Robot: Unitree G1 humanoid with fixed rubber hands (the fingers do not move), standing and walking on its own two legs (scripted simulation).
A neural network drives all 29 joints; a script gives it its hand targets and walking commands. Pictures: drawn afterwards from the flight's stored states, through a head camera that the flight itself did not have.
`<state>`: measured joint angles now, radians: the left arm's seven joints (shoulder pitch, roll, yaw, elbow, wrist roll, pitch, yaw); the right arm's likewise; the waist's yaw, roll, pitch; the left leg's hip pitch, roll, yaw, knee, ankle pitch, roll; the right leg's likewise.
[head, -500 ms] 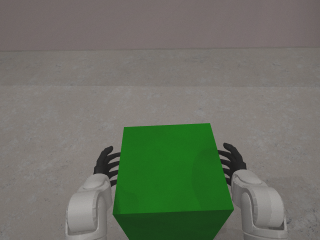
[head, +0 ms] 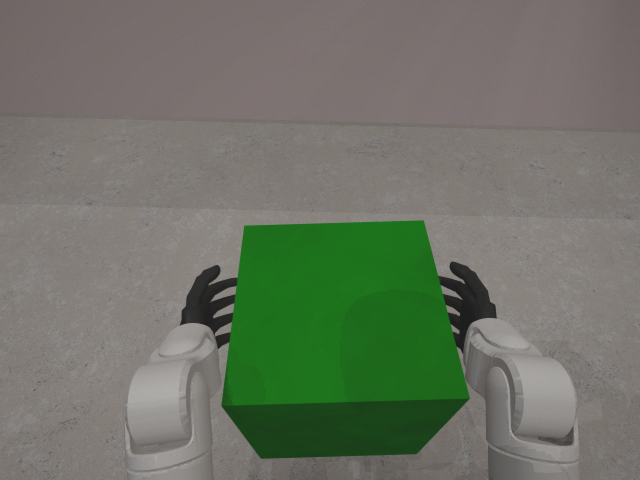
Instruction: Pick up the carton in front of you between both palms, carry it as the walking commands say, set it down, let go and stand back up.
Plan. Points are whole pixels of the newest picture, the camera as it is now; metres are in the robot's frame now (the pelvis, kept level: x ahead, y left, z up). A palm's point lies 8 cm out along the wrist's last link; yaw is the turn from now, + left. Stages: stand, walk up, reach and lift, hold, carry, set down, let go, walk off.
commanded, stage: carry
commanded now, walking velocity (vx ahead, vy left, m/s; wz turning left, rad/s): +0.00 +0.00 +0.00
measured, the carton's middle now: (336, 348) +0.29 +0.00 +0.00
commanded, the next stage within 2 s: hold in 1.80 s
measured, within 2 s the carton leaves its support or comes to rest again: neither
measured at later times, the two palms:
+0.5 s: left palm (230, 274) +0.36 +0.13 +0.07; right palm (469, 270) +0.36 -0.17 +0.07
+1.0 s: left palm (233, 303) +0.34 +0.13 +0.03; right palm (464, 299) +0.34 -0.17 +0.03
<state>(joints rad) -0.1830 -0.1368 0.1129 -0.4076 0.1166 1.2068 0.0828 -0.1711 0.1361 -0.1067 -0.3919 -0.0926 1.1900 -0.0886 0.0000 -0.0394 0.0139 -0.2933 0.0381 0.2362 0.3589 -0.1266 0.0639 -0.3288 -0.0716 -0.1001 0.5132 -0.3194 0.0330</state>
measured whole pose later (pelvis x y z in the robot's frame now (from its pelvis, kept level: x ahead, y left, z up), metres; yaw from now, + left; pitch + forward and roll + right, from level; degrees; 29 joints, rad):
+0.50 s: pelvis +0.10 -0.02 -0.01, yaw +1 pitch +4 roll +0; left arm -0.14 -0.13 0.11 -0.26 0.13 1.15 0.07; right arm -0.14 0.13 -0.10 -0.26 -0.12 1.16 -0.08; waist 0.00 0.00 -0.13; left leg -0.23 0.08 0.19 0.52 -0.32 -0.02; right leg -0.23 -0.06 -0.16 0.51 -0.33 0.01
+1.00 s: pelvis +0.06 -0.02 -0.01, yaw +1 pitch +2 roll +0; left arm -0.20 -0.14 0.16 0.16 0.24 0.77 0.01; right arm -0.19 0.14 -0.16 0.16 -0.24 0.78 -0.02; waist 0.00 0.00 -0.11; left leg -0.23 0.08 0.20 0.50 -0.29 0.00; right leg -0.23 -0.06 -0.16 0.49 -0.29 0.00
